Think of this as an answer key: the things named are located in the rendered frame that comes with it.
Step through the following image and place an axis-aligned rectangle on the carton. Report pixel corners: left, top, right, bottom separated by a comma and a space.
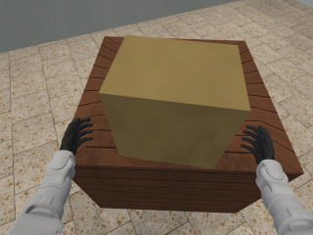
99, 34, 250, 169

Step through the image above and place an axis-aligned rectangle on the right robot hand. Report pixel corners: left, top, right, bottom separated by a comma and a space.
240, 125, 275, 165

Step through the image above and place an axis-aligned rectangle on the right robot forearm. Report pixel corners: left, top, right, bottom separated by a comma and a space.
255, 159, 313, 235

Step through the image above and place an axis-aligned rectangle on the left robot forearm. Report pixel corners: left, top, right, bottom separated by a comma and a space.
5, 150, 76, 235

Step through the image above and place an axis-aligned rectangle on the pedestal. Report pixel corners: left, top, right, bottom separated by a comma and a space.
72, 36, 304, 213

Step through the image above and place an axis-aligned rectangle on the robot left upper arm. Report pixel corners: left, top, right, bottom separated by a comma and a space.
12, 212, 64, 235

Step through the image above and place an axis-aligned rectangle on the left robot hand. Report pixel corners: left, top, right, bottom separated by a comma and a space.
59, 117, 93, 155

